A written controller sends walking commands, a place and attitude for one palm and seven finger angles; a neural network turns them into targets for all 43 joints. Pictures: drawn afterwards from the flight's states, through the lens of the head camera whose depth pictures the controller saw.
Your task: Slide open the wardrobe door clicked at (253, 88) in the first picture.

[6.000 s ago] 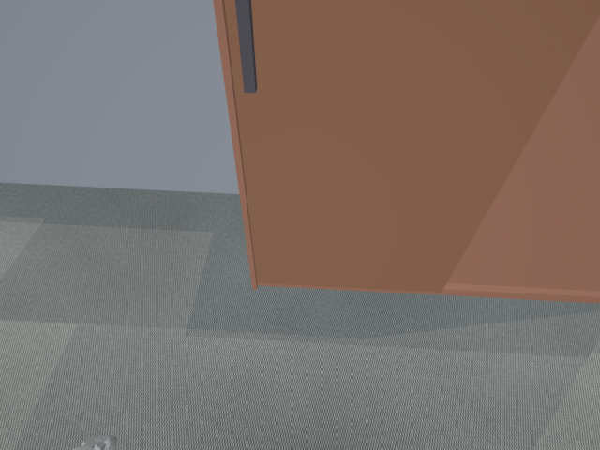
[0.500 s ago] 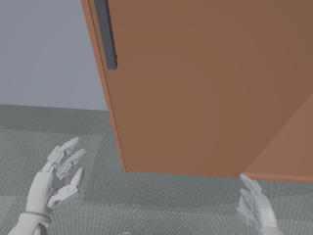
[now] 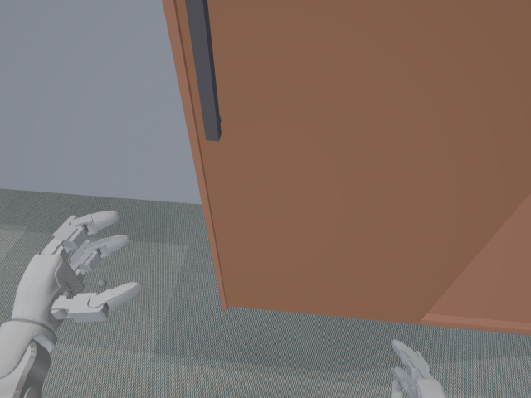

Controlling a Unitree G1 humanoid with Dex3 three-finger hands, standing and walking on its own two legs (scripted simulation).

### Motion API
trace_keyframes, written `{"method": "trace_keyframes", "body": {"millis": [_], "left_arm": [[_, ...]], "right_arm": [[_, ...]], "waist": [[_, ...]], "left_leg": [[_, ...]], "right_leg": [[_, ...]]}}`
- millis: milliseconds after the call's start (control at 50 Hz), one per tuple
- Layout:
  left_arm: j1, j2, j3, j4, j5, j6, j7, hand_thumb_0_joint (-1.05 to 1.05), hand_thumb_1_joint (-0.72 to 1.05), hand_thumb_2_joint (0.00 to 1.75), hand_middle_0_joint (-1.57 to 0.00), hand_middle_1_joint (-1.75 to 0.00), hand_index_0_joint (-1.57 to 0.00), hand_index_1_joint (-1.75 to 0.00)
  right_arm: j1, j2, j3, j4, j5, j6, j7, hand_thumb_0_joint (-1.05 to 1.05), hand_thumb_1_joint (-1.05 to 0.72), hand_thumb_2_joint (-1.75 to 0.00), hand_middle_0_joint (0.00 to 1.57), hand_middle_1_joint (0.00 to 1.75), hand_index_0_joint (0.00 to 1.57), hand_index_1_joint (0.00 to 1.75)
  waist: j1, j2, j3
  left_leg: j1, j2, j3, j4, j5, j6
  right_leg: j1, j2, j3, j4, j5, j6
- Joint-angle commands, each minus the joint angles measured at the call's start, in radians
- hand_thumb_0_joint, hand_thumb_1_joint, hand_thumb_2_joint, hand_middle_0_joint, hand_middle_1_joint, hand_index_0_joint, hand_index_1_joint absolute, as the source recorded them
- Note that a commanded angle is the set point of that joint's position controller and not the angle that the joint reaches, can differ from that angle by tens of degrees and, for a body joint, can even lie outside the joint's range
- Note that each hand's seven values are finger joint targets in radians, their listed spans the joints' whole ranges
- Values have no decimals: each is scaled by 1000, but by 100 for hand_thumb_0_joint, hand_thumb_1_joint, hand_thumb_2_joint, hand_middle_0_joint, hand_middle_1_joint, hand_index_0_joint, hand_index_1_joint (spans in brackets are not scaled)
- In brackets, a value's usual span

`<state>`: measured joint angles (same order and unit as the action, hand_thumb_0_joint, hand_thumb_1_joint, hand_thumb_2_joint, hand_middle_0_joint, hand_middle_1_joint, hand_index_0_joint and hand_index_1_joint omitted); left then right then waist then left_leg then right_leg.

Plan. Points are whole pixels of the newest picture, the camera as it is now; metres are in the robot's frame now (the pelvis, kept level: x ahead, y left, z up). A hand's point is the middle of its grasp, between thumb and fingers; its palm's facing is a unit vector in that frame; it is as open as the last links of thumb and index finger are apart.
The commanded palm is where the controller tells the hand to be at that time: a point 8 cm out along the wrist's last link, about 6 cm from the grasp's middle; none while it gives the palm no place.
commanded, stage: raise the hand with hooked fingers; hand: left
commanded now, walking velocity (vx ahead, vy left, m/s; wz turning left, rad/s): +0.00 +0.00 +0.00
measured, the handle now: (206, 47) +0.56 +0.15 +0.28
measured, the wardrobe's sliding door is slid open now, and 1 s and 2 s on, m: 0.00 0.00 0.00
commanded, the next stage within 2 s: move the hooked fingers beside the handle in 1.28 s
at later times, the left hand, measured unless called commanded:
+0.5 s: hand (48, 212) +0.26 +0.27 +0.21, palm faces +0.08 -0.99 -0.08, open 13.7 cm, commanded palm +0.23 +0.31 +0.22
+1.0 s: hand (38, 160) +0.28 +0.27 +0.26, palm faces +0.04 -1.00 -0.09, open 14.0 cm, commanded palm +0.24 +0.31 +0.27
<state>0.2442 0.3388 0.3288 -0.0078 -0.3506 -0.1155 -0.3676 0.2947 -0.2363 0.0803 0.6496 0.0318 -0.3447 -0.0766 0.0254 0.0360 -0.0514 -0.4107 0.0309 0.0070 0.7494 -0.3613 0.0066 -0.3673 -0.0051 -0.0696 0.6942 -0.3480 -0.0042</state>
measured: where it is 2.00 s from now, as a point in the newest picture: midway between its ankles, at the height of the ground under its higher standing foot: outside the picture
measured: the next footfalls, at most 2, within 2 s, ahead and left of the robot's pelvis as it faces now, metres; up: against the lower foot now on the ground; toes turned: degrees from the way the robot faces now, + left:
none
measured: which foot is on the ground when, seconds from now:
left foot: down 0.00-1.00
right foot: down 0.00-1.00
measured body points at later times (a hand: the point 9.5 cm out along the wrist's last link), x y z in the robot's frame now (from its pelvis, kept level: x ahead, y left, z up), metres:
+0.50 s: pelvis +0.01 +0.00 +0.02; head -0.03 -0.01 +0.47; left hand +0.25 +0.32 +0.21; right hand +0.23 -0.19 -0.03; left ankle +0.02 +0.11 -0.72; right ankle +0.01 -0.12 -0.72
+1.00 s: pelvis +0.00 -0.01 +0.03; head -0.04 -0.04 +0.47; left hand +0.27 +0.32 +0.27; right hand +0.21 -0.23 -0.04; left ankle +0.02 +0.11 -0.72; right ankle +0.01 -0.12 -0.72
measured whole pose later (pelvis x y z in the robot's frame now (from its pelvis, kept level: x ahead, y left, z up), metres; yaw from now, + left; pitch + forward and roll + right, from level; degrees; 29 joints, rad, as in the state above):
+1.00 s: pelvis +0.00 -0.01 +0.03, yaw +0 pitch -5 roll +0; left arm -0.28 0.55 0.48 0.14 -0.33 0.37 -0.50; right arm 0.18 -0.30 0.10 0.63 0.10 -0.19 -0.08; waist 0.08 0.07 -0.03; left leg -0.14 0.02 0.01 0.44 -0.22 -0.01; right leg -0.12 0.00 -0.07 0.43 -0.23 -0.02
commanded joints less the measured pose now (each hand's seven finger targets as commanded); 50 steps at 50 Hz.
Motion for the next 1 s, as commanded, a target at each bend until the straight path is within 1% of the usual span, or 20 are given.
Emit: {"method": "trace_keyframes", "body": {"millis": [0, 100, 160, 200, 260, 280, 320, 360, 380, 500, 540, 560, 580, 620, 700, 760, 780, 840, 900, 980], "left_arm": [[-181, 194, 103, -228, -16, -26, 5, 0, -8, 48, -27, -93, -27, -93], [-282, 225, 123, -294, -8, 18, 9, 0, -20, 43, -28, -100, -28, -100], [-325, 231, 131, -282, -10, 50, 0, 0, -27, 40, -28, -105, -28, -105], [-352, 250, 149, -242, -16, 81, -10, 0, -31, 38, -29, -108, -29, -108], [-429, 268, 149, -256, -12, 125, -27, 0, -38, 35, -29, -112, -29, -112], [-437, 286, 162, -251, -11, 142, -32, 0, -41, 34, -29, -114, -29, -114], [-482, 290, 163, -254, -12, 172, -39, 0, -45, 32, -30, -117, -30, -117], [-513, 300, 168, -210, -12, 209, -50, 0, -50, 30, -30, -120, -30, -120], [-532, 320, 183, -203, -13, 225, -54, 0, -50, 30, -30, -120, -30, -120], [-685, 385, 206, -176, -4, 297, -73, 0, -50, 30, -30, -120, -30, -120], [-731, 408, 219, -191, -2, 308, -79, 0, -50, 30, -30, -120, -30, -120], [-739, 409, 218, -176, -3, 317, -83, 0, -50, 30, -30, -120, -30, -120], [-739, 427, 230, -156, -4, 328, -86, 0, -50, 30, -30, -120, -30, -120], [-783, 439, 228, -118, -3, 349, -97, 0, -50, 30, -30, -120, -30, -120], [-855, 486, 239, -64, 5, 393, -109, 0, -50, 30, -30, -120, -30, -120], [-925, 520, 251, -75, 13, 410, -113, 0, -50, 30, -30, -120, -30, -120], [-873, 501, 244, -14, 5, 420, -120, 0, -50, 30, -30, -120, -30, -120], [-817, 459, 214, 48, 0, 439, -144, 0, -50, 30, -30, -120, -30, -120], [-852, 486, 227, -42, 4, 436, -139, 0, -50, 30, -30, -120, -30, -120], [-877, 520, 271, -121, 1, 405, -104, 0, -50, 30, -30, -120, -30, -120]], "right_arm": [[-150, -154, -62, -173, 6, -77, -14, 0, -90, -90, 20, 30, 20, 30], [-165, -150, -53, -167, 9, -75, -25, 0, -90, -90, 20, 30, 20, 30], [-173, -145, -48, -161, 12, -66, -32, 0, -90, -90, 20, 30, 20, 30], [-180, -145, -42, -154, 14, -54, -34, 0, -90, -90, 20, 30, 20, 30], [-198, -139, -35, -162, 20, -41, -36, 0, -90, -90, 20, 30, 20, 30], [-203, -140, -32, -161, 19, -33, -35, 0, -90, -90, 20, 30, 20, 30], [-213, -134, -26, -166, 24, -20, -33, 0, -90, -90, 20, 30, 20, 30], [-223, -133, -22, -163, 29, -3, -34, 0, -90, -90, 20, 30, 20, 30], [-230, -135, -19, -164, 29, 6, -32, 0, -90, -90, 20, 30, 20, 30], [-264, -129, -8, -173, 38, 45, -31, 0, -90, -90, 20, 30, 20, 30], [-275, -128, -6, -181, 39, 52, -29, 0, -90, -90, 20, 30, 20, 30], [-278, -126, -5, -181, 41, 56, -28, 0, -90, -90, 20, 30, 20, 30], [-281, -127, -3, -180, 41, 61, -27, 0, -90, -90, 20, 30, 20, 30], [-286, -131, -4, -177, 45, 67, -26, 0, -90, -90, 20, 30, 20, 30], [-300, -141, -5, -176, 51, 77, -22, 0, -90, -90, 20, 30, 20, 30], [-309, -144, -6, -184, 55, 79, -18, 0, -90, -90, 20, 30, 20, 30], [-309, -145, -7, -182, 54, 82, -14, 0, -90, -90, 20, 30, 20, 30], [-297, -158, -15, -182, 64, 93, -4, 0, -90, -90, 20, 30, 20, 30], [-310, -158, -19, -204, 66, 98, 3, 0, -90, -90, 20, 30, 20, 30], [-314, -150, -19, -210, 57, 92, -1, 0, -90, -90, 20, 30, 20, 30]], "waist": [[28, 14, -100], [38, 64, -109], [40, 69, -95], [43, 41, -69], [46, 89, -87], [54, 90, -95], [49, 70, -98], [47, 68, -70], [54, 58, -71], [48, 56, -91], [52, 90, -121], [51, 85, -121], [58, 46, -122], [52, 45, -94], [57, 53, -96], [62, 79, -133], [65, 14, -110], [59, -15, -79], [65, 22, -127], [72, 32, -143]], "left_leg": [[95, -16, -43, -178, 162, 13], [175, -16, -49, -227, 213, 7], [210, -17, -48, -254, 235, 3], [211, -18, -45, -270, 235, 7], [258, -21, -47, -293, 253, 5], [266, -22, -42, -293, 271, 7], [282, -21, -45, -308, 285, 4], [283, -23, -44, -321, 262, 8], [282, -25, -41, -322, 263, 10], [315, -31, -42, -349, 261, 15], [341, -34, -40, -352, 273, 15], [345, -34, -39, -354, 279, 15], [339, -34, -37, -353, 280, 18], [331, -36, -36, -364, 257, 22], [329, -39, -34, -370, 243, 25], [355, -43, -38, -373, 261, 25], [334, -41, -35, -364, 261, 29], [312, -40, -30, -368, 239, 29], [331, -43, -24, -360, 247, 29], [347, -41, -23, -357, 248, 30]], "right_leg": [[70, 14, 15, -138, 155, -14], [125, 15, 5, -167, 206, -20], [147, 17, -1, -188, 233, -19], [162, 19, 4, -212, 245, -19], [181, 18, 5, -230, 259, -22], [200, 20, 10, -238, 278, -24], [212, 20, 3, -249, 293, -23], [201, 21, 6, -270, 274, -23], [216, 22, 11, -280, 277, -24], [234, 17, 16, -316, 271, -25], [247, 14, 17, -320, 282, -28], [248, 15, 17, -324, 288, -28], [257, 17, 19, -330, 290, -25], [241, 12, 22, -342, 271, -22], [236, 3, 32, -357, 247, -20], [247, 3, 28, -354, 258, -24], [245, 1, 38, -358, 264, -18], [213, 1, 33, -352, 251, -11], [223, -1, 41, -347, 248, -10], [235, 4, 46, -355, 223, -13]]}}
